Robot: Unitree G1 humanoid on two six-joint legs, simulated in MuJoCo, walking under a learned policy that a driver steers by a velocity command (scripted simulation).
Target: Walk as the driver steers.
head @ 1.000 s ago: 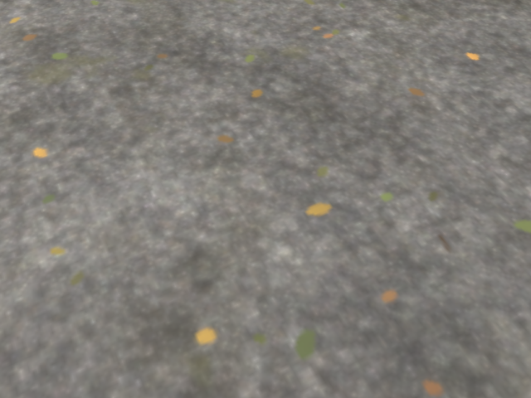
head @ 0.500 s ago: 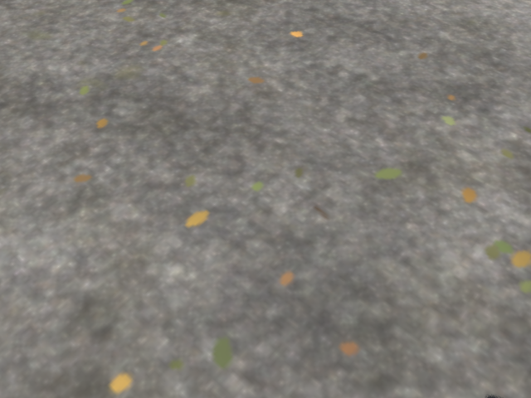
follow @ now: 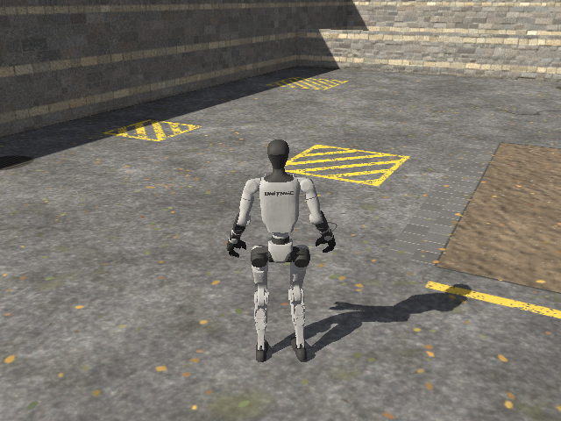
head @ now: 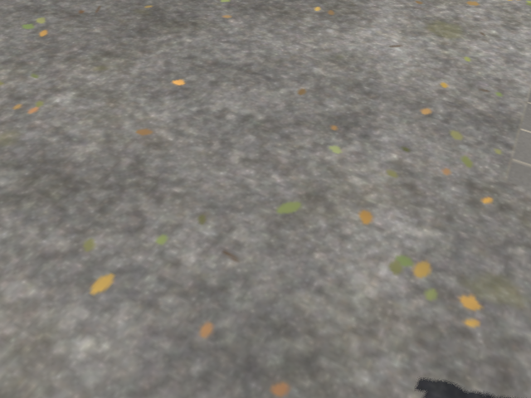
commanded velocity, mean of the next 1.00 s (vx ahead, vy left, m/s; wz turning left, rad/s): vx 0.47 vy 0.00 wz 0.27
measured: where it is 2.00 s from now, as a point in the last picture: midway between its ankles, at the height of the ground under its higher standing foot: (186, 257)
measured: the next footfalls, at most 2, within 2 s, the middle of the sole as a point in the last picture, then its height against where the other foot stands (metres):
right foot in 0.38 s outside the picture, level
left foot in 0.90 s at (218, 384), level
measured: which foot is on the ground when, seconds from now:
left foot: down 0.00-0.40, up 0.42-0.88, down 0.90-1.00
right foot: up 0.00-0.36, down 0.38-0.88, up 0.90-1.00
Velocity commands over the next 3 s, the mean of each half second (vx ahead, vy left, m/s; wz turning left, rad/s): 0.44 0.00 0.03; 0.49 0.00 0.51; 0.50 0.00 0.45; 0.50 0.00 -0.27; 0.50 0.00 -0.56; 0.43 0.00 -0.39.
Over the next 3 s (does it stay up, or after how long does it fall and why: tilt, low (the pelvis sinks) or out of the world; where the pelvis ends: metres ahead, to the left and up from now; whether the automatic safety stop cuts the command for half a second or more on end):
stays up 1.50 0.37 0.00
